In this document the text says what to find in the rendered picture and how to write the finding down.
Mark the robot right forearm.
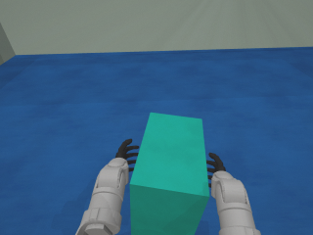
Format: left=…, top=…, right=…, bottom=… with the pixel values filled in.
left=211, top=170, right=261, bottom=235

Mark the robot left forearm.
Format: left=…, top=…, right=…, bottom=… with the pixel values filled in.
left=75, top=158, right=129, bottom=235

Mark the carton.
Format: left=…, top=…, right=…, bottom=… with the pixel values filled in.
left=129, top=113, right=210, bottom=235

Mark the robot left hand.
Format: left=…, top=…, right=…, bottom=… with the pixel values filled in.
left=115, top=138, right=139, bottom=172

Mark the robot right hand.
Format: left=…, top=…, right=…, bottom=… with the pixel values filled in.
left=206, top=153, right=226, bottom=188

